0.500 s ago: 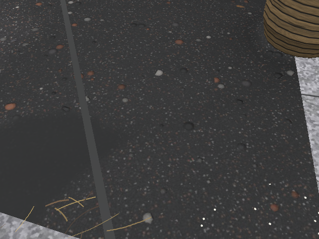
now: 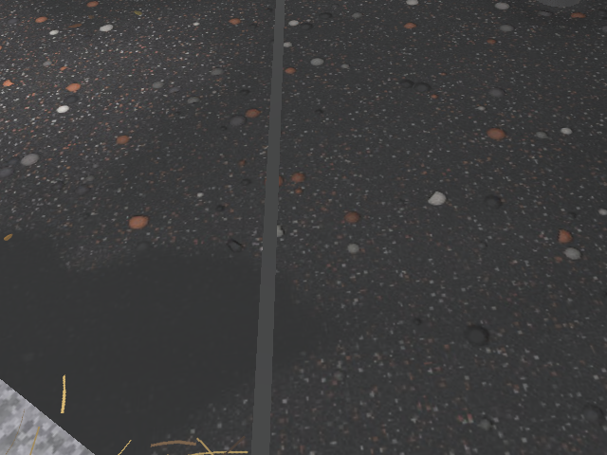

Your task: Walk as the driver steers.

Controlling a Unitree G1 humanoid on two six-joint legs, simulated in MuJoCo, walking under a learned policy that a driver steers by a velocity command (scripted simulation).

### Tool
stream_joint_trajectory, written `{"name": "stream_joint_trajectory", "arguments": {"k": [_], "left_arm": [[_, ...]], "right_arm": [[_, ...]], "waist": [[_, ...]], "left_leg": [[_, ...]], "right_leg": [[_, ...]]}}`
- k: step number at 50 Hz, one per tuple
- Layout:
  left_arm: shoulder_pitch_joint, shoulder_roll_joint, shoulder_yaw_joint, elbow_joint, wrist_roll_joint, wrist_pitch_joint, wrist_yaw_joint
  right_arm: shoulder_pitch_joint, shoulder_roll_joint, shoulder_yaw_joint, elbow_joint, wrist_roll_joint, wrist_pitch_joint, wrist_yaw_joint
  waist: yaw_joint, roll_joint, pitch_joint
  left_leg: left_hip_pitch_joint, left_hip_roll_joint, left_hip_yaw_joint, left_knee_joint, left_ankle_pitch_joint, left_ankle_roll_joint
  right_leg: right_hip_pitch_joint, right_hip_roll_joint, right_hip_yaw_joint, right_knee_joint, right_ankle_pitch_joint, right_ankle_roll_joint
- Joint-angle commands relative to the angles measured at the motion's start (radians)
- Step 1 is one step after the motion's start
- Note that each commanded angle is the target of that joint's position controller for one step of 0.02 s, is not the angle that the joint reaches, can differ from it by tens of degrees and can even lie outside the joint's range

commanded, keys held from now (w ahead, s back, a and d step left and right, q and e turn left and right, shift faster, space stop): w+q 0.34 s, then w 0.36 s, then w+e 0.30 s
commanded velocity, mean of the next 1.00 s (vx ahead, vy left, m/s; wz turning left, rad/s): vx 0.50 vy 0.00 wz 0.25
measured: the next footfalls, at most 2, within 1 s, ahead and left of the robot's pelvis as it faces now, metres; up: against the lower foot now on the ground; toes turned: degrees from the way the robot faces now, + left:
left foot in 0.30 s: +0.29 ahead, +0.13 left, +0.00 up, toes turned +16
right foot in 0.86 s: +0.65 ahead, +0.08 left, +0.00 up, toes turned +13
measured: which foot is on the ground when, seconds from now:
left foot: up 0.00-0.28, down 0.30-0.88, up 0.90-1.00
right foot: down 0.00-0.32, up 0.34-0.84, down 0.86-1.00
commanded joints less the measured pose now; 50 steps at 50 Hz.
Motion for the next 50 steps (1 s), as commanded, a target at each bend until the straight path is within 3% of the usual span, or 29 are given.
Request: {"name": "stream_joint_trajectory", "arguments": {"k": [1, 6, 9, 11, 13, 14, 15, 16, 17, 18, 19, 20, 22, 24, 27, 32, 37, 40, 42, 43, 44, 45, 46, 47, 48, 50], "left_arm": [[0.031, 0.106, 0.025, -0.031, -0.004, -0.019, 0.001], [0.065, 0.123, 0.031, -0.007, -0.002, -0.013, 0.001], [0.109, 0.148, 0.038, 0.015, -0.001, -0.003, 0.007], [0.125, 0.164, 0.041, 0.028, 0.001, 0.011, 0.012], [0.128, 0.198, 0.049, 0.036, 0.002, 0.027, 0.017], [0.125, 0.213, 0.051, 0.036, 0.001, 0.037, 0.018], [0.112, 0.212, 0.05, 0.024, -0.002, 0.044, 0.016], [0.135, 0.137, 0.03, -0.025, -0.01, 0.041, 0.009], [0.096, 0.109, 0.028, -0.1, -0.007, 0.031, -0.007], [-0.028, 0.154, 0.033, -0.119, 0.002, 0.026, -0.01], [-0.029, 0.124, 0.022, -0.116, -0.013, 0.015, -0.013], [0.003, 0.114, 0.018, -0.091, -0.011, 0.012, -0.012], [0.061, 0.107, 0.017, -0.063, 0.02, 0.045, -0.015], [0.074, 0.095, 0.017, -0.057, 0.025, 0.069, -0.026], [-0.031, 0.087, 0.016, -0.082, 0.021, 0.077, -0.033], [-0.196, 0.081, 0.013, -0.127, 0.013, 0.074, -0.038], [-0.318, 0.071, 0.001, -0.167, 0.007, 0.063, -0.046], [-0.283, 0.08, 0.003, -0.162, 0.002, 0.056, -0.046], [-0.124, 0.11, 0.019, -0.112, 0.0, 0.052, -0.032], [0.026, 0.124, 0.029, -0.062, 0.006, 0.044, -0.024], [0.186, 0.184, 0.048, -0.027, 0.026, 0.04, -0.013], [0.23, 0.303, 0.083, -0.019, 0.033, 0.044, -0.012], [0.14, 0.243, 0.071, -0.02, -0.018, 0.053, -0.027], [0.049, 0.213, 0.064, -0.04, -0.024, 0.056, -0.03], [0.014, 0.164, 0.053, -0.043, -0.017, 0.055, -0.032], [-0.01, 0.127, 0.039, -0.028, -0.02, 0.05, -0.024]], "right_arm": [[-0.021, -0.01, 0.003, -0.07, -0.004, 0.004, 0.015], [-0.187, 0.015, 0.024, -0.129, -0.002, -0.001, 0.034], [-0.26, 0.01, 0.029, -0.163, -0.006, -0.003, 0.041], [-0.268, 0.001, 0.027, -0.174, -0.011, -0.003, 0.038], [-0.198, -0.018, 0.016, -0.161, -0.015, -0.004, 0.026], [-0.096, -0.036, 0.004, -0.134, -0.016, -0.011, 0.017], [0.072, -0.066, -0.015, -0.079, -0.024, -0.021, 0.003], [0.172, -0.176, -0.047, -0.062, -0.033, -0.022, -0.014], [0.137, -0.265, -0.066, -0.09, 0.002, -0.015, -0.019], [0.151, -0.23, -0.059, -0.081, 0.015, -0.005, -0.028], [0.104, -0.17, -0.042, -0.065, 0.019, -0.008, -0.037], [0.063, -0.11, -0.023, -0.06, 0.019, -0.016, -0.04], [0.004, -0.061, -0.002, -0.063, 0.025, -0.036, -0.039], [0.033, -0.064, 0.002, -0.042, 0.03, -0.059, -0.033], [0.097, -0.083, -0.001, -0.01, 0.031, -0.07, -0.031], [0.18, -0.082, 0.006, 0.025, 0.032, -0.075, -0.035], [0.237, -0.081, 0.014, 0.063, 0.016, -0.077, -0.047], [0.211, -0.092, 0.017, 0.078, 0.006, -0.08, -0.059], [0.186, -0.114, 0.013, 0.085, -0.005, -0.078, -0.065], [0.17, -0.121, 0.013, 0.084, -0.003, -0.073, -0.066], [0.168, -0.102, 0.023, 0.058, 0.005, -0.077, -0.067], [0.262, -0.025, 0.036, 0.03, 0.034, -0.082, -0.051], [0.199, -0.083, 0.025, 0.026, -0.001, -0.087, -0.051], [0.127, -0.083, 0.027, -0.001, 0.001, -0.094, -0.045], [0.079, -0.079, 0.032, -0.014, 0.003, -0.102, -0.041], [0.073, -0.056, 0.037, -0.026, -0.012, -0.077, -0.037]], "waist": [[-0.01, -0.136, 0.012], [0.022, -0.142, 0.058], [0.042, -0.138, 0.079], [0.038, -0.143, 0.072], [0.0, -0.167, 0.012], [-0.044, -0.161, -0.051], [-0.122, -0.113, -0.148], [-0.138, 0.036, -0.265], [-0.093, 0.178, -0.328], [-0.134, 0.005, -0.24], [-0.091, -0.022, -0.123], [-0.04, -0.068, -0.055], [0.022, -0.045, -0.038], [0.034, -0.032, -0.04], [0.005, -0.023, 0.014], [-0.049, -0.007, 0.045], [-0.083, 0.003, 0.08], [-0.045, 0.014, 0.076], [0.027, 0.027, -0.016], [0.096, 0.004, -0.095], [0.155, -0.055, -0.198], [0.092, -0.303, -0.284], [0.065, -0.188, -0.256], [0.035, -0.134, -0.112], [0.025, -0.056, -0.045], [-0.031, -0.048, 0.005]], "left_leg": [[-0.15, 0.042, -0.02, -0.014, 0.095, -0.018], [-0.098, 0.034, 0.049, -0.291, 0.237, -0.008], [-0.064, 0.02, 0.104, -0.404, 0.186, 0.028], [-0.016, -0.015, 0.142, -0.455, 0.103, 0.062], [0.105, -0.088, 0.18, -0.482, -0.008, 0.105], [0.218, -0.131, 0.183, -0.516, -0.036, 0.131], [0.451, -0.145, 0.148, -0.596, 0.008, 0.165], [0.759, 0.096, -0.19, -0.63, -0.144, 0.241], [0.915, 0.312, -0.732, -0.788, -0.052, 0.368], [0.871, 0.29, -0.616, -0.819, 0.056, 0.339], [0.738, 0.27, -0.464, -0.815, 0.171, 0.309], [0.602, 0.213, -0.36, -0.83, 0.297, 0.258], [0.465, 0.138, -0.239, -0.864, 0.406, 0.212], [0.436, 0.112, -0.193, -0.896, 0.465, 0.215], [0.456, 0.095, -0.164, -0.947, 0.433, 0.193], [0.571, 0.094, -0.141, -0.953, 0.46, 0.15], [0.679, 0.122, -0.106, -0.938, 0.539, 0.146], [0.71, 0.148, -0.053, -0.882, 0.76, 0.122], [0.733, 0.143, -0.008, -0.678, 1.049, 0.096], [0.686, 0.116, 0.032, -0.482, 1.038, 0.078], [0.492, 0.085, 0.061, -0.208, 0.758, 0.06], [0.102, -0.129, 0.099, 0.204, 0.03, 0.002], [-0.02, -0.118, -0.048, 0.285, -0.195, 0.017], [-0.066, -0.055, -0.064, 0.26, -0.119, 0.018], [-0.051, -0.019, -0.053, 0.2, -0.07, 0.013], [0.03, 0.024, -0.048, 0.09, -0.048, -0.01]], "right_leg": [[0.091, -0.271, 0.143, -0.166, 0.273, -0.104], [0.1, -0.255, 0.014, -0.169, 0.296, -0.089], [0.17, -0.281, -0.029, -0.144, 0.366, -0.078], [0.223, -0.288, -0.067, -0.073, 0.542, -0.065], [0.261, -0.29, -0.101, 0.102, 0.859, -0.055], [0.252, -0.286, -0.111, 0.266, 0.915, -0.052], [0.14, -0.265, -0.132, 0.506, 0.78, -0.025], [-0.18, -0.206, -0.131, 0.828, 0.3, 0.018], [-0.52, 0.004, 0.012, 1.113, -0.369, 0.071], [-0.625, -0.053, 0.152, 1.126, -0.278, 0.059], [-0.615, -0.098, 0.151, 1.057, -0.18, 0.048], [-0.536, -0.131, 0.152, 0.947, -0.142, 0.042], [-0.402, -0.151, 0.157, 0.853, -0.126, 0.049], [-0.381, -0.14, 0.138, 0.808, -0.099, 0.056], [-0.47, -0.145, 0.126, 0.694, 0.018, 0.066], [-0.557, -0.124, 0.117, 0.494, 0.17, 0.063], [-0.546, -0.077, 0.079, 0.326, 0.183, 0.02], [-0.422, -0.026, 0.058, 0.253, 0.093, -0.04], [-0.233, 0.051, 0.036, 0.231, 0.009, -0.086], [-0.054, 0.071, 0.034, 0.163, 0.046, -0.113], [0.2, -0.081, 0.219, 0.156, -0.004, -0.169], [0.453, -0.353, 0.766, 0.076, -0.024, -0.339], [0.414, -0.347, 0.897, -0.023, -0.002, -0.332], [0.275, -0.323, 0.727, -0.029, -0.004, -0.311], [0.164, -0.282, 0.633, -0.057, 0.08, -0.285], [0.011, -0.183, 0.495, -0.099, 0.178, -0.222]]}}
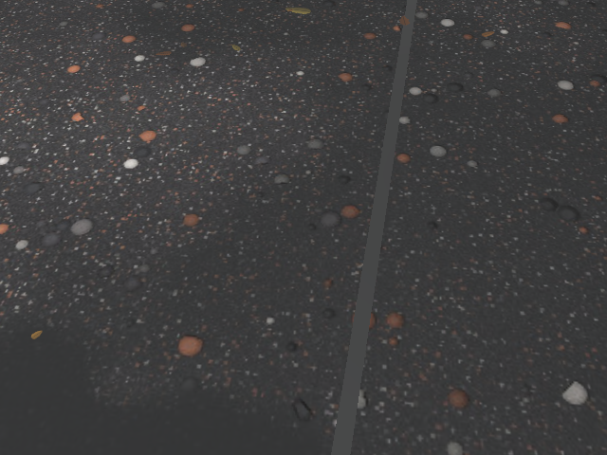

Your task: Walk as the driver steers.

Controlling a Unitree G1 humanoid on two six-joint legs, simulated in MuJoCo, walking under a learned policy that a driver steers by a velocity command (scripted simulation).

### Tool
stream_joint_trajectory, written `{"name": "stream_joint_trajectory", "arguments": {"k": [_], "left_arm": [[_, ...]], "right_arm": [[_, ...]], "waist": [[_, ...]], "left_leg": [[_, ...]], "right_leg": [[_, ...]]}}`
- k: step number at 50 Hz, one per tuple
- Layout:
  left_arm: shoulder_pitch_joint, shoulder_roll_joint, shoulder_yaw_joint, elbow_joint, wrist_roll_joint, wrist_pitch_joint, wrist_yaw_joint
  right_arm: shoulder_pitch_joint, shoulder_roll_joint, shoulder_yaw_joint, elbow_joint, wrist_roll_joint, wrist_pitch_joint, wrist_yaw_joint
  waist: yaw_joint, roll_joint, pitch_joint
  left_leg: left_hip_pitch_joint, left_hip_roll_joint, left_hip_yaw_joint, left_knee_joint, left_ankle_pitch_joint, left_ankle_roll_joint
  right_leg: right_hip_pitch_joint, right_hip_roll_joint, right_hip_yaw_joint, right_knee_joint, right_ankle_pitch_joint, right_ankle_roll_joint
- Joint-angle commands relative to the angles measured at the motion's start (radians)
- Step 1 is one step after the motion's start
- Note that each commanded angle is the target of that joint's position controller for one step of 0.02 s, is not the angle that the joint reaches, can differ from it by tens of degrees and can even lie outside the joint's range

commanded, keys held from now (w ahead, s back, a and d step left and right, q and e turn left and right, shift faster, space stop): w+e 0.32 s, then w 0.68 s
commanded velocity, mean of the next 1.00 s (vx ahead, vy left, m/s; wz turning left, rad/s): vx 0.50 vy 0.00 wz -0.27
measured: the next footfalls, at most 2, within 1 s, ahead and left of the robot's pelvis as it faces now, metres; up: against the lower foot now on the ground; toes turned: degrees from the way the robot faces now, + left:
left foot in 0.40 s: +0.40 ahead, +0.10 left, +0.00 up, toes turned -15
right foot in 0.92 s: +0.60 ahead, -0.17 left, +0.00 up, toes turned -20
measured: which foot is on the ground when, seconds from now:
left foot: up 0.00-0.38, down 0.40-0.94, up 0.96-1.00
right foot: down 0.00-0.40, up 0.42-0.90, down 0.92-1.00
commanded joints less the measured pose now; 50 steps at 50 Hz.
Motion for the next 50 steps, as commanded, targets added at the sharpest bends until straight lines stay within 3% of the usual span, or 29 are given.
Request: {"name": "stream_joint_trajectory", "arguments": {"k": [1, 4, 7, 10, 14, 16, 18, 19, 20, 21, 22, 23, 24, 25, 26, 28, 31, 37, 40, 43, 44, 45, 46, 47, 48, 49, 50], "left_arm": [[0.061, 0.117, 0.027, -0.022, -0.011, -0.017, 0.007], [0.101, 0.14, 0.036, -0.009, -0.013, -0.027, 0.01], [0.159, 0.149, 0.041, -0.002, -0.014, -0.023, 0.012], [0.208, 0.154, 0.047, 0.003, -0.015, -0.019, 0.013], [0.253, 0.159, 0.05, 0.0, 0.0, -0.013, 0.023], [0.236, 0.173, 0.054, -0.014, 0.006, -0.013, 0.03], [0.184, 0.185, 0.057, -0.028, 0.008, -0.016, 0.034], [0.171, 0.184, 0.054, -0.028, 0.005, -0.02, 0.031], [0.183, 0.153, 0.044, -0.024, -0.002, -0.027, 0.023], [0.214, 0.076, 0.021, -0.054, -0.022, -0.035, 0.02], [0.33, 0.058, 0.018, -0.061, -0.023, -0.031, 0.019], [0.295, 0.119, 0.023, -0.025, 0.009, -0.015, 0.027], [0.206, 0.116, 0.022, -0.032, 0.017, -0.015, 0.017], [0.156, 0.099, 0.017, -0.045, 0.016, -0.015, 0.009], [0.133, 0.097, 0.017, -0.052, 0.024, -0.01, 0.003], [0.144, 0.086, 0.011, -0.048, 0.032, 0.004, -0.007], [0.071, 0.078, 0.005, -0.067, 0.035, 0.01, -0.013], [-0.179, 0.029, -0.032, -0.14, 0.026, 0.002, -0.026], [-0.24, 0.038, -0.037, -0.157, 0.02, -0.003, -0.021], [-0.236, 0.058, -0.031, -0.161, 0.021, -0.009, -0.01], [-0.185, 0.067, -0.026, -0.144, 0.025, -0.013, -0.003], [-0.071, 0.077, -0.017, -0.103, 0.032, -0.02, 0.004], [0.089, 0.118, 0.001, -0.05, 0.046, -0.031, 0.015], [0.24, 0.213, 0.025, -0.034, 0.067, -0.035, 0.029], [0.246, 0.252, 0.041, -0.018, 0.03, -0.018, 0.025], [0.152, 0.19, 0.029, -0.031, 0.003, -0.011, 0.021], [0.074, 0.129, 0.013, -0.04, 0.002, -0.015, 0.017]], "right_arm": [[0.041, -0.091, -0.016, -0.08, -0.014, 0.013, 0.007], [-0.018, -0.08, -0.01, -0.102, -0.017, 0.034, 0.01], [-0.163, -0.079, -0.008, -0.153, -0.013, 0.036, 0.013], [-0.259, -0.072, -0.003, -0.183, -0.006, 0.034, 0.016], [-0.361, -0.077, 0.003, -0.225, 0.003, 0.023, 0.02], [-0.354, -0.094, 0.001, -0.235, 0.007, 0.014, 0.018], [-0.251, -0.118, -0.008, -0.206, 0.007, 0.004, 0.013], [-0.148, -0.133, -0.017, -0.172, 0.004, -0.004, 0.004], [-0.033, -0.169, -0.032, -0.144, -0.009, -0.017, -0.008], [0.108, -0.243, -0.047, -0.142, -0.031, -0.021, -0.023], [0.1, -0.314, -0.071, -0.119, -0.027, -0.002, -0.018], [0.041, -0.212, -0.056, -0.126, -0.005, 0.007, -0.009], [-0.018, -0.137, -0.039, -0.135, 0.005, 0.006, -0.002], [-0.048, -0.109, -0.03, -0.131, 0.001, 0.003, 0.001], [-0.041, -0.102, -0.027, -0.117, 0.002, -0.002, -0.002], [-0.005, -0.107, -0.027, -0.085, 0.011, -0.02, 0.003], [0.04, -0.116, -0.032, -0.051, 0.024, -0.034, 0.007], [0.123, -0.114, -0.032, 0.01, 0.027, -0.023, 0.01], [0.168, -0.133, -0.036, 0.04, 0.023, -0.018, 0.009], [0.171, -0.146, -0.039, 0.062, 0.019, -0.009, 0.002], [0.163, -0.152, -0.04, 0.067, 0.019, -0.006, 0.0], [0.155, -0.153, -0.04, 0.072, 0.024, -0.001, -0.001], [0.155, -0.134, -0.032, 0.066, 0.027, 0.0, -0.003], [0.17, -0.061, -0.011, 0.016, 0.041, -0.003, 0.0], [0.229, -0.064, -0.019, 0.021, 0.041, 0.001, -0.001], [0.156, -0.136, -0.039, 0.022, 0.015, 0.009, -0.006], [0.096, -0.11, -0.034, 0.008, 0.015, 0.004, 0.003]], "waist": [[-0.026, -0.058, -0.049], [-0.018, -0.058, -0.038], [0.025, -0.062, -0.006], [0.068, -0.077, -0.017], [0.104, -0.09, -0.021], [0.088, -0.101, -0.028], [0.036, -0.113, -0.051], [-0.012, -0.091, -0.091], [-0.062, -0.028, -0.168], [-0.1, 0.102, -0.318], [-0.026, 0.309, -0.333], [-0.007, 0.121, -0.199], [-0.012, 0.018, -0.096], [-0.002, 0.014, -0.056], [0.006, 0.056, -0.042], [0.021, 0.099, -0.059], [0.021, 0.078, -0.049], [-0.029, 0.07, 0.0], [-0.045, 0.072, 0.007], [-0.024, 0.069, 0.009], [0.003, 0.066, -0.015], [0.057, 0.041, -0.073], [0.116, 0.007, -0.171], [0.154, -0.148, -0.31], [0.117, -0.29, -0.374], [0.088, -0.133, -0.214], [0.063, -0.092, -0.105]], "left_leg": [[-0.199, 0.09, -0.049, -0.031, 0.025, -0.036], [-0.225, 0.103, -0.018, -0.139, 0.067, -0.079], [-0.301, 0.109, -0.006, -0.302, 0.191, -0.111], [-0.316, 0.091, -0.009, -0.431, 0.288, -0.118], [-0.31, 0.054, -0.012, -0.545, 0.292, -0.108], [-0.244, 0.04, -0.029, -0.607, 0.255, -0.092], [-0.073, 0.019, -0.018, -0.675, 0.2, -0.059], [0.067, -0.003, 0.001, -0.727, 0.196, -0.037], [0.247, 0.058, -0.05, -0.765, 0.183, -0.002], [0.479, 0.299, -0.34, -0.805, -0.033, 0.066], [0.559, 0.448, -0.756, -0.932, -0.071, 0.17], [0.449, 0.421, -0.726, -0.932, -0.181, 0.17], [0.332, 0.363, -0.564, -0.947, -0.129, 0.151], [0.265, 0.31, -0.44, -0.968, -0.003, 0.128], [0.236, 0.274, -0.357, -0.98, 0.108, 0.116], [0.214, 0.241, -0.269, -0.988, 0.296, 0.116], [0.241, 0.234, -0.199, -1.022, 0.376, 0.137], [0.241, 0.187, -0.077, -1.058, 0.468, 0.125], [0.281, 0.211, -0.069, -1.03, 0.519, 0.117], [0.341, 0.246, -0.072, -0.963, 0.643, 0.105], [0.352, 0.242, -0.059, -0.891, 0.764, 0.094], [0.34, 0.213, -0.025, -0.749, 0.854, 0.077], [0.231, 0.17, 0.01, -0.556, 0.763, 0.057], [-0.028, 0.087, 0.067, -0.222, 0.362, 0.022], [-0.248, -0.052, 0.034, 0.022, -0.192, 0.011], [-0.329, 0.021, -0.042, 0.068, -0.14, 0.023], [-0.33, 0.055, -0.044, 0.035, -0.063, 0.025]], "right_leg": [[0.154, -0.27, 0.379, -0.272, 0.18, -0.163], [0.109, -0.225, 0.327, -0.307, 0.169, -0.168], [0.131, -0.203, 0.331, -0.326, 0.148, -0.146], [0.197, -0.191, 0.341, -0.295, 0.168, -0.117], [0.281, -0.206, 0.381, -0.218, 0.277, -0.109], [0.294, -0.222, 0.416, -0.172, 0.319, -0.089], [0.26, -0.23, 0.421, -0.117, 0.37, -0.053], [0.24, -0.202, 0.399, -0.016, 0.441, -0.033], [0.187, -0.138, 0.341, 0.172, 0.404, -0.009], [0.032, -0.065, 0.245, 0.453, 0.122, 0.021], [-0.213, 0.052, 0.156, 0.639, -0.408, 0.04], [-0.289, -0.031, 0.185, 0.723, -0.344, 0.029], [-0.281, -0.057, 0.185, 0.703, -0.258, 0.032], [-0.264, -0.082, 0.176, 0.659, -0.211, 0.039], [-0.251, -0.099, 0.166, 0.626, -0.197, 0.047], [-0.212, -0.099, 0.149, 0.599, -0.181, 0.062], [-0.283, -0.116, 0.125, 0.553, -0.123, 0.081], [-0.278, -0.155, 0.015, 0.247, 0.065, 0.107], [-0.223, -0.138, -0.01, 0.144, 0.072, 0.086], [-0.159, -0.116, -0.018, 0.081, 0.003, 0.046], [-0.081, -0.092, -0.027, 0.05, -0.025, 0.029], [0.067, -0.062, -0.042, -0.018, -0.006, 0.007], [0.299, -0.108, 0.013, -0.027, -0.008, -0.026], [0.573, -0.389, 0.352, -0.061, -0.123, -0.101], [0.644, -0.533, 0.724, -0.196, -0.143, -0.195], [0.523, -0.481, 0.609, -0.207, -0.178, -0.172], [0.389, -0.436, 0.486, -0.237, -0.136, -0.155]]}}
Over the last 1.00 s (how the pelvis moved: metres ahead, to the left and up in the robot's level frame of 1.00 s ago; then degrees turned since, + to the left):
0.54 0.11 -0.02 13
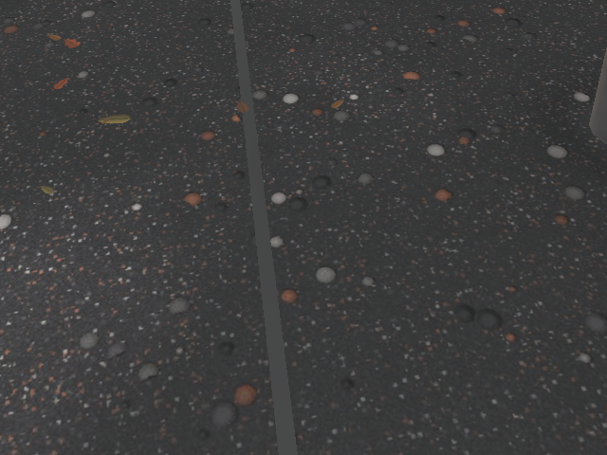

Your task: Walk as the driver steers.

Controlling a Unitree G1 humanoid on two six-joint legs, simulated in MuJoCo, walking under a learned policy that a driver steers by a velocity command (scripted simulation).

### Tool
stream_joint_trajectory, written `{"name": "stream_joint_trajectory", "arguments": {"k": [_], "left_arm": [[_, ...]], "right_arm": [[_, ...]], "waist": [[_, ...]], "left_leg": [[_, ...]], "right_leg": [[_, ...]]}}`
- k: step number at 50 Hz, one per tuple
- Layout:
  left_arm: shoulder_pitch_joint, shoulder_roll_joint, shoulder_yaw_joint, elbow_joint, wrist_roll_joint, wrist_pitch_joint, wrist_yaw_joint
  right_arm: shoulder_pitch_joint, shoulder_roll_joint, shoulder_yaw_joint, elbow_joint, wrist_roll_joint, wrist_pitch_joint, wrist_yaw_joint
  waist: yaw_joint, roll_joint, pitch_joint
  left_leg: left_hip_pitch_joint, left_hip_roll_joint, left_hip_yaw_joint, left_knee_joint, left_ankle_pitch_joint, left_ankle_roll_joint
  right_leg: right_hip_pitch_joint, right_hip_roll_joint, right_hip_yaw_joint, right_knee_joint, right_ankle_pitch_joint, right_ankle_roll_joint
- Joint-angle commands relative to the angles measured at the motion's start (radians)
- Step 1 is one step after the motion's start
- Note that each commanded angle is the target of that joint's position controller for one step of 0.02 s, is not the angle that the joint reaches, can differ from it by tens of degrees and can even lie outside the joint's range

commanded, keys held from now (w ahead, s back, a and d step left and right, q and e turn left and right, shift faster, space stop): w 0.04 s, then w+q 0.52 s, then w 0.44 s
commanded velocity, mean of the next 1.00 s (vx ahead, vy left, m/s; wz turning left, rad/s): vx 0.50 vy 0.00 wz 0.28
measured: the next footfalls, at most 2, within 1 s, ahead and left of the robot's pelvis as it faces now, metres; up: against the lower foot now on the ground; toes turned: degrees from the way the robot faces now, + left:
left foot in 0.48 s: +0.39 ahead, +0.12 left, +0.00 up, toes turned +16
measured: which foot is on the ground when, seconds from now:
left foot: up 0.00-0.46, down 0.48-1.00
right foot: down 0.00-0.50, up 0.52-1.00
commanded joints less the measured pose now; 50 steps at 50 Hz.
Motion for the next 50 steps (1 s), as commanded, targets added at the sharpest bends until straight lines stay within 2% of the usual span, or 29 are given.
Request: {"name": "stream_joint_trajectory", "arguments": {"k": [1, 2, 3, 6, 10, 14, 18, 19, 21, 22, 23, 24, 25, 26, 27, 28, 29, 30, 31, 32, 34, 37, 40, 45, 47, 48, 49, 50], "left_arm": [[0.173, 0.114, 0.04, 0.025, -0.017, -0.001, 0.003], [0.159, 0.088, 0.032, 0.037, -0.019, -0.009, 0.004], [0.16, 0.095, 0.033, 0.044, -0.016, -0.017, 0.008], [0.209, 0.108, 0.041, 0.078, -0.018, -0.042, 0.01], [0.27, 0.101, 0.038, 0.113, -0.016, -0.046, 0.014], [0.298, 0.098, 0.033, 0.137, -0.018, -0.05, 0.021], [0.364, 0.113, 0.035, 0.178, -0.013, -0.041, 0.036], [0.363, 0.121, 0.036, 0.182, -0.011, -0.037, 0.04], [0.346, 0.145, 0.041, 0.184, -0.008, -0.028, 0.047], [0.337, 0.159, 0.044, 0.184, -0.005, -0.02, 0.049], [0.332, 0.171, 0.048, 0.18, -0.005, -0.01, 0.049], [0.31, 0.174, 0.048, 0.16, -0.009, -0.007, 0.048], [0.348, 0.083, 0.027, 0.096, -0.033, -0.017, 0.029], [0.272, 0.127, 0.041, 0.06, -0.021, -0.028, 0.02], [0.173, 0.126, 0.04, 0.03, -0.015, -0.038, 0.014], [0.168, 0.117, 0.034, 0.025, -0.021, -0.048, 0.012], [0.188, 0.108, 0.035, 0.041, -0.017, -0.043, 0.012], [0.217, 0.099, 0.033, 0.049, 0.001, -0.023, 0.012], [0.24, 0.087, 0.031, 0.061, 0.013, -0.002, 0.008], [0.247, 0.078, 0.03, 0.061, 0.017, 0.013, 0.003], [0.208, 0.072, 0.03, 0.046, 0.014, 0.026, -0.005], [0.083, 0.078, 0.032, 0.009, 0.007, 0.028, -0.008], [-0.012, 0.074, 0.03, -0.02, 0.0, 0.026, -0.012], [-0.142, 0.071, 0.021, -0.067, -0.006, 0.016, -0.018], [-0.136, 0.082, 0.024, -0.076, -0.007, 0.009, -0.018], [-0.096, 0.089, 0.027, -0.067, -0.007, 0.006, -0.015], [-0.026, 0.102, 0.034, -0.046, -0.009, 0.003, -0.008], [0.092, 0.121, 0.045, -0.008, -0.009, -0.003, 0.003]], "right_arm": [[-0.034, -0.102, -0.025, -0.083, -0.004, -0.014, 0.005], [-0.039, -0.094, -0.026, -0.078, -0.016, -0.001, 0.009], [0.007, -0.072, -0.021, -0.061, -0.021, 0.012, 0.016], [-0.048, -0.068, -0.025, -0.064, -0.018, 0.029, 0.027], [-0.191, -0.061, -0.027, -0.106, -0.015, 0.033, 0.034], [-0.321, -0.035, -0.011, -0.15, -0.017, 0.027, 0.044], [-0.42, -0.034, -0.003, -0.199, -0.022, 0.024, 0.052], [-0.417, -0.038, -0.005, -0.204, -0.023, 0.023, 0.052], [-0.363, -0.054, -0.013, -0.195, -0.026, 0.025, 0.045], [-0.294, -0.069, -0.022, -0.178, -0.028, 0.024, 0.041], [-0.184, -0.093, -0.037, -0.146, -0.032, 0.019, 0.037], [-0.021, -0.144, -0.062, -0.099, -0.044, 0.013, 0.027], [0.054, -0.271, -0.101, -0.102, -0.05, 0.019, 0.01], [0.031, -0.283, -0.104, -0.109, -0.011, 0.03, 0.011], [-0.02, -0.266, -0.101, -0.1, 0.004, 0.036, 0.005], [-0.075, -0.208, -0.087, -0.102, 0.006, 0.036, 0.002], [-0.123, -0.16, -0.073, -0.106, 0.004, 0.032, -0.001], [-0.155, -0.13, -0.063, -0.107, 0.01, 0.026, -0.004], [-0.161, -0.115, -0.056, -0.109, 0.01, 0.014, -0.003], [-0.149, -0.118, -0.055, -0.102, 0.01, 0.001, -0.001], [-0.107, -0.141, -0.058, -0.081, 0.01, -0.013, 0.002], [-0.044, -0.144, -0.056, -0.06, 0.01, -0.016, 0.003], [0.003, -0.143, -0.052, -0.045, 0.009, -0.017, 0.001], [0.065, -0.141, -0.042, -0.013, -0.006, -0.019, -0.013], [0.057, -0.154, -0.043, -0.005, -0.012, -0.019, -0.022], [0.035, -0.161, -0.043, -0.005, -0.013, -0.02, -0.026], [0.015, -0.171, -0.044, -0.006, -0.015, -0.022, -0.028], [0.004, -0.178, -0.045, -0.002, -0.018, -0.022, -0.026]], "waist": [[0.071, -0.066, -0.035], [0.044, -0.069, -0.003], [0.025, -0.107, -0.02], [0.024, -0.07, 0.003], [0.05, -0.056, 0.041], [0.077, -0.064, 0.061], [0.103, -0.065, 0.074], [0.096, -0.07, 0.066], [0.063, -0.099, 0.018], [0.031, -0.11, -0.027], [-0.013, -0.107, -0.092], [-0.093, -0.064, -0.177], [-0.079, 0.152, -0.306], [-0.067, 0.121, -0.357], [-0.055, 0.037, -0.204], [-0.015, -0.007, -0.099], [0.033, -0.043, -0.035], [0.069, -0.032, -0.015], [0.082, -0.015, -0.027], [0.089, -0.003, -0.035], [0.083, 0.014, -0.022], [0.04, 0.03, 0.015], [0.004, 0.043, 0.018], [-0.035, 0.048, 0.047], [-0.014, 0.054, 0.053], [0.013, 0.056, 0.044], [0.047, 0.065, 0.011], [0.098, 0.058, -0.052]], "left_leg": [[-0.412, 0.084, -0.052, 0.19, 0.08, 0.02], [-0.365, 0.104, -0.049, 0.143, 0.106, 0.013], [-0.319, 0.1, -0.045, 0.132, 0.12, 0.002], [-0.367, 0.097, -0.057, 0.11, 0.19, -0.012], [-0.489, 0.093, -0.066, -0.006, 0.331, -0.025], [-0.457, 0.08, 0.009, -0.198, 0.452, -0.021], [-0.447, 0.058, 0.082, -0.329, 0.405, 0.021], [-0.428, 0.043, 0.097, -0.349, 0.365, 0.038], [-0.331, -0.017, 0.141, -0.364, 0.262, 0.081], [-0.251, -0.054, 0.156, -0.373, 0.208, 0.106], [-0.115, -0.085, 0.15, -0.416, 0.193, 0.135], [0.13, -0.041, 0.055, -0.481, 0.205, 0.186], [0.483, 0.265, -0.405, -0.491, 0.186, 0.333], [0.539, 0.375, -0.77, -0.648, 0.269, 0.4], [0.433, 0.333, -0.59, -0.668, 0.275, 0.357], [0.284, 0.3, -0.482, -0.697, 0.328, 0.309], [0.164, 0.248, -0.386, -0.722, 0.411, 0.26], [0.078, 0.204, -0.312, -0.744, 0.468, 0.232], [0.036, 0.176, -0.268, -0.756, 0.51, 0.218], [0.022, 0.16, -0.242, -0.766, 0.56, 0.222], [0.014, 0.143, -0.202, -0.795, 0.591, 0.21], [0.07, 0.129, -0.182, -0.819, 0.602, 0.173], [0.153, 0.13, -0.172, -0.814, 0.624, 0.141], [0.28, 0.17, -0.174, -0.788, 0.692, 0.145], [0.317, 0.2, -0.177, -0.759, 0.778, 0.139], [0.318, 0.204, -0.164, -0.722, 0.876, 0.126], [0.312, 0.199, -0.152, -0.653, 1.021, 0.111], [0.305, 0.18, -0.134, -0.515, 1.12, 0.097]], "right_leg": [[0.345, -0.311, 0.422, -0.344, -0.033, -0.149], [0.272, -0.255, 0.343, -0.372, 0.025, -0.107], [0.245, -0.259, 0.298, -0.387, 0.067, -0.11], [0.24, -0.25, 0.209, -0.44, 0.128, -0.111], [0.296, -0.238, 0.099, -0.461, 0.204, -0.088], [0.325, -0.223, -0.005, -0.453, 0.308, -0.061], [0.457, -0.259, -0.059, -0.387, 0.478, -0.05], [0.49, -0.267, -0.074, -0.348, 0.574, -0.044], [0.533, -0.275, -0.107, -0.212, 0.882, -0.032], [0.539, -0.278, -0.122, -0.089, 0.994, -0.03], [0.503, -0.275, -0.133, 0.085, 0.98, -0.024], [0.34, -0.255, -0.145, 0.334, 0.784, 0.001], [-0.068, -0.122, -0.155, 0.741, 0.149, 0.057], [-0.276, 0.022, 0.039, 0.918, -0.351, 0.071], [-0.367, -0.06, 0.124, 0.892, -0.25, 0.06], [-0.34, -0.1, 0.115, 0.793, -0.17, 0.059], [-0.278, -0.129, 0.11, 0.703, -0.148, 0.063], [-0.206, -0.144, 0.107, 0.645, -0.138, 0.077], [-0.151, -0.151, 0.102, 0.609, -0.127, 0.087], [-0.137, -0.146, 0.086, 0.59, -0.117, 0.096], [-0.162, -0.153, 0.069, 0.513, -0.049, 0.108], [-0.248, -0.161, 0.056, 0.373, 0.074, 0.115], [-0.282, -0.144, 0.049, 0.246, 0.164, 0.108], [-0.287, -0.097, 0.027, 0.082, 0.178, 0.071], [-0.246, -0.078, 0.031, 0.033, 0.123, 0.042], [-0.181, -0.059, 0.027, 0.006, 0.083, 0.023], [-0.078, -0.027, 0.017, -0.012, 0.039, 0.005], [0.061, 0.008, 0.004, -0.043, 0.015, -0.016]]}}
Over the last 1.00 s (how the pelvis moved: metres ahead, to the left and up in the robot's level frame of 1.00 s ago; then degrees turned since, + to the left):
0.51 -0.07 0.00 -17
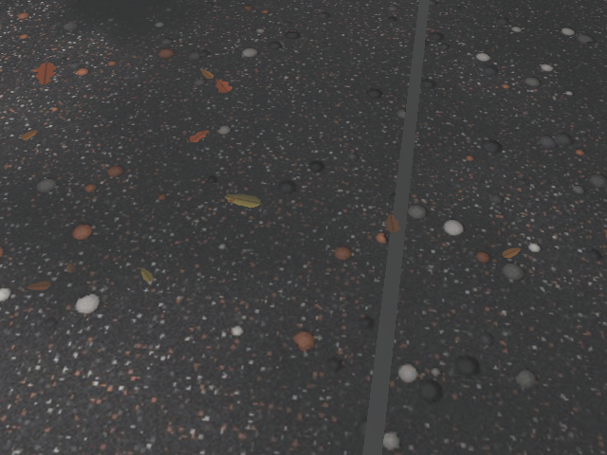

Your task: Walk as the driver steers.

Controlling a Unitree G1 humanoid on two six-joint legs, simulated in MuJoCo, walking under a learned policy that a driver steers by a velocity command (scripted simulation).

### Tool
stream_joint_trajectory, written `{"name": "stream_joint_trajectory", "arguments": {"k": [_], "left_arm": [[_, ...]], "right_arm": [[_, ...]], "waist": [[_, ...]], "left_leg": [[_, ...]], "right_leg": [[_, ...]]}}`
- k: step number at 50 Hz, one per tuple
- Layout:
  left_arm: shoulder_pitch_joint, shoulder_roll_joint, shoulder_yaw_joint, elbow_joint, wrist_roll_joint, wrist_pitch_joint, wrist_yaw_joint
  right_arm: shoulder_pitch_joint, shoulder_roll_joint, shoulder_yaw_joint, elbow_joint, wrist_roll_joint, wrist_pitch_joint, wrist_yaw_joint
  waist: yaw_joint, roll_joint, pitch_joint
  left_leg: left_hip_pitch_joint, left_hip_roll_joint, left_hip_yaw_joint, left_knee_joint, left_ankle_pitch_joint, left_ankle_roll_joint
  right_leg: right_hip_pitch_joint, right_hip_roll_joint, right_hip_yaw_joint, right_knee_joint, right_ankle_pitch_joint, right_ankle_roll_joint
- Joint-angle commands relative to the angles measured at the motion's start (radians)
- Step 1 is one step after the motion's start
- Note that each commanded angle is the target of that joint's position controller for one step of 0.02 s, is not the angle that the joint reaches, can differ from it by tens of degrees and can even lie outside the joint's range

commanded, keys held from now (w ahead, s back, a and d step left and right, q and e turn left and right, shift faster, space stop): w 0.58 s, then w+e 0.42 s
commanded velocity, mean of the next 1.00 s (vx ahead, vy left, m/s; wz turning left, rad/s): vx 0.50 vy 0.00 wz -0.11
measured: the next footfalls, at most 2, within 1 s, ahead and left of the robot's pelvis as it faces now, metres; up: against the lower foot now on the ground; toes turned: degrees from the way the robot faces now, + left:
right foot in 0.02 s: +0.18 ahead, -0.10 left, +0.00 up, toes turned -3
left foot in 0.56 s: +0.47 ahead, +0.09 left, +0.00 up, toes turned +4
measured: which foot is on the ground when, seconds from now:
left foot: down 0.00-0.02, up 0.04-0.54, down 0.56-1.00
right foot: up 0.00-0.00, down 0.02-0.56, up 0.58-1.00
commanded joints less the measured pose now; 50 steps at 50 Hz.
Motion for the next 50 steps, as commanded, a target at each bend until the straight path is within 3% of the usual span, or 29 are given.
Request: {"name": "stream_joint_trajectory", "arguments": {"k": [1, 2, 3, 4, 5, 6, 7, 10, 12, 17, 23, 26, 27, 28, 29, 30, 31, 32, 33, 35, 37, 40, 45, 50], "left_arm": [[0.3, 0.151, 0.053, 0.037, 0.007, -0.029, 0.029], [0.444, 0.241, 0.075, 0.056, 0.034, -0.035, 0.044], [0.451, 0.294, 0.091, 0.073, 0.029, -0.026, 0.031], [0.356, 0.21, 0.074, 0.064, -0.005, -0.018, 0.021], [0.258, 0.152, 0.059, 0.047, -0.014, -0.02, 0.017], [0.215, 0.114, 0.048, 0.048, -0.008, -0.025, 0.015], [0.212, 0.096, 0.04, 0.061, -0.01, -0.031, 0.018], [0.265, 0.096, 0.038, 0.106, -0.017, -0.052, 0.018], [0.295, 0.113, 0.042, 0.127, -0.02, -0.059, 0.018], [0.365, 0.106, 0.037, 0.168, -0.022, -0.055, 0.017], [0.437, 0.118, 0.038, 0.213, -0.01, -0.05, 0.029], [0.405, 0.135, 0.043, 0.22, -0.004, -0.043, 0.039], [0.392, 0.14, 0.044, 0.222, -0.004, -0.04, 0.04], [0.384, 0.13, 0.039, 0.219, -0.007, -0.037, 0.038], [0.385, 0.093, 0.026, 0.184, -0.015, -0.039, 0.036], [0.52, -0.004, 0.01, 0.181, -0.048, -0.036, 0.029], [0.432, 0.115, 0.039, 0.193, -0.019, -0.027, 0.038], [0.357, 0.109, 0.043, 0.171, -0.021, -0.031, 0.031], [0.332, 0.085, 0.039, 0.171, -0.024, -0.032, 0.027], [0.356, 0.056, 0.038, 0.187, 0.0, -0.006, 0.015], [0.345, 0.04, 0.039, 0.184, 0.003, 0.015, 0.005], [0.243, 0.037, 0.042, 0.15, 0.001, 0.029, -0.007], [0.074, 0.017, 0.031, 0.085, -0.004, 0.025, -0.018], [-0.058, 0.009, 0.016, 0.024, 0.004, 0.022, -0.024]], "right_arm": [[-0.032, -0.164, -0.028, -0.035, -0.001, -0.012, -0.005], [0.009, -0.099, -0.009, -0.07, 0.023, -0.017, 0.003], [0.114, -0.058, -0.006, -0.056, 0.038, -0.015, 0.007], [0.029, -0.137, -0.022, -0.054, 0.005, -0.009, 0.001], [-0.039, -0.126, -0.021, -0.072, 0.004, -0.013, 0.009], [-0.076, -0.105, -0.016, -0.081, 0.004, -0.012, 0.015], [-0.083, -0.096, -0.016, -0.082, -0.006, -0.002, 0.02], [-0.068, -0.062, -0.007, -0.075, -0.018, 0.023, 0.037], [-0.139, -0.057, -0.004, -0.096, -0.018, 0.03, 0.043], [-0.348, -0.037, 0.01, -0.163, -0.008, 0.028, 0.049], [-0.483, -0.044, 0.015, -0.209, -0.003, 0.019, 0.043], [-0.418, -0.068, 0.003, -0.196, -0.005, 0.007, 0.034], [-0.315, -0.08, -0.007, -0.162, -0.008, 0.001, 0.027], [-0.148, -0.106, -0.021, -0.104, -0.019, -0.01, 0.017], [0.036, -0.188, -0.044, -0.072, -0.043, -0.017, 0.004], [0.051, -0.271, -0.066, -0.066, -0.038, -0.008, 0.008], [-0.041, -0.199, -0.056, -0.084, -0.001, 0.003, 0.014], [-0.144, -0.136, -0.037, -0.101, 0.003, 0.0, 0.016], [-0.188, -0.088, -0.025, -0.101, -0.002, -0.008, 0.02], [-0.198, -0.049, -0.012, -0.083, 0.003, -0.023, 0.01], [-0.154, -0.058, -0.013, -0.061, 0.006, -0.043, 0.009], [-0.111, -0.074, -0.018, -0.043, 0.009, -0.053, 0.004], [-0.055, -0.063, -0.011, -0.02, 0.008, -0.049, -0.003], [0.025, -0.079, -0.013, 0.016, 0.004, -0.038, -0.02]], "waist": [[0.192, 0.053, -0.149], [0.213, -0.077, -0.287], [0.161, -0.257, -0.359], [0.134, -0.075, -0.227], [0.107, -0.023, -0.1], [0.089, -0.002, -0.047], [0.07, -0.024, -0.017], [0.041, -0.051, -0.016], [0.045, -0.043, 0.005], [0.088, -0.039, 0.04], [0.122, -0.05, 0.051], [0.075, -0.056, 0.022], [0.031, -0.05, -0.031], [-0.036, -0.014, -0.122], [-0.092, 0.09, -0.253], [-0.025, 0.319, -0.349], [-0.017, 0.115, -0.246], [0.017, 0.082, -0.112], [0.041, 0.054, -0.053], [0.084, 0.084, -0.017], [0.094, 0.084, -0.011], [0.089, 0.074, 0.02], [0.062, 0.076, 0.055], [0.027, 0.08, 0.072]], "left_leg": [[-0.127, 0.233, -0.019, 0.435, 0.986, 0.045], [-0.377, 0.151, 0.025, 0.754, 0.628, 0.017], [-0.649, -0.029, 0.041, 1.036, -0.159, -0.006], [-0.727, 0.046, -0.047, 1.09, -0.101, 0.015], [-0.731, 0.092, -0.035, 1.05, -0.005, 0.013], [-0.71, 0.128, -0.02, 0.997, 0.046, 0.01], [-0.682, 0.149, -0.007, 0.958, 0.064, 0.0], [-0.641, 0.172, 0.029, 0.895, 0.092, -0.034], [-0.707, 0.196, 0.054, 0.836, 0.152, -0.054], [-0.765, 0.205, 0.109, 0.573, 0.32, -0.085], [-0.73, 0.167, 0.131, 0.376, 0.34, -0.05], [-0.613, 0.125, 0.14, 0.314, 0.228, -0.004], [-0.488, 0.093, 0.154, 0.274, 0.213, 0.017], [-0.272, 0.093, 0.148, 0.227, 0.245, 0.047], [-0.01, 0.316, -0.095, 0.216, 0.177, 0.104], [0.202, 0.565, -0.563, 0.088, 0.113, 0.24], [0.092, 0.51, -0.528, 0.053, 0.022, 0.2], [-0.058, 0.472, -0.368, 0.023, 0.049, 0.165], [-0.164, 0.429, -0.26, -0.021, 0.137, 0.13], [-0.273, 0.362, -0.101, -0.066, 0.231, 0.069], [-0.289, 0.359, -0.039, -0.085, 0.326, 0.069], [-0.257, 0.345, 0.059, -0.109, 0.388, 0.054], [-0.212, 0.313, 0.187, -0.103, 0.51, 0.025], [-0.081, 0.348, 0.265, -0.046, 0.705, 0.018]], "right_leg": [[0.416, 0.031, 0.008, -0.094, -0.028, -0.073], [0.704, -0.217, 0.312, -0.109, -0.137, -0.145], [0.843, -0.412, 0.738, -0.226, -0.11, -0.266], [0.721, -0.354, 0.696, -0.262, -0.211, -0.23], [0.568, -0.321, 0.538, -0.291, -0.196, -0.207], [0.477, -0.271, 0.438, -0.327, -0.128, -0.179], [0.416, -0.232, 0.361, -0.348, -0.047, -0.158], [0.358, -0.196, 0.257, -0.39, 0.097, -0.158], [0.369, -0.18, 0.213, -0.426, 0.102, -0.16], [0.411, -0.132, 0.125, -0.446, 0.192, -0.136], [0.554, -0.182, 0.115, -0.391, 0.33, -0.129], [0.609, -0.203, 0.102, -0.271, 0.558, -0.106], [0.606, -0.188, 0.085, -0.149, 0.662, -0.093], [0.531, -0.143, 0.047, 0.044, 0.627, -0.073], [0.326, -0.088, 0.005, 0.347, 0.296, -0.052], [-0.023, 0.105, -0.008, 0.68, -0.44, -0.018], [-0.103, 0.041, 0.118, 0.736, -0.401, -0.038], [-0.108, 0.0, 0.126, 0.705, -0.3, -0.043], [-0.07, -0.034, 0.123, 0.653, -0.236, -0.041], [0.009, -0.062, 0.118, 0.59, -0.186, -0.023], [0.01, -0.063, 0.108, 0.581, -0.162, -0.01], [-0.104, -0.078, 0.094, 0.536, -0.061, 0.004], [-0.156, -0.064, 0.035, 0.316, 0.089, 0.016], [-0.125, -0.028, -0.065, 0.12, 0.076, -0.026]]}}
Over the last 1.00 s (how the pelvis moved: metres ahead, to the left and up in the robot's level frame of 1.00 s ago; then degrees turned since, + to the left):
0.53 0.09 0.00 20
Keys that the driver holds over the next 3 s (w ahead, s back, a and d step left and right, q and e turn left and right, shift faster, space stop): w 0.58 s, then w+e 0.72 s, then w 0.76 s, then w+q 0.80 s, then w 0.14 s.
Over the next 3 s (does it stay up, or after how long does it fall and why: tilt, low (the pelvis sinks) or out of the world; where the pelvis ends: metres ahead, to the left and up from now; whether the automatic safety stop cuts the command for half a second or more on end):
stays up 1.53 -0.31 0.02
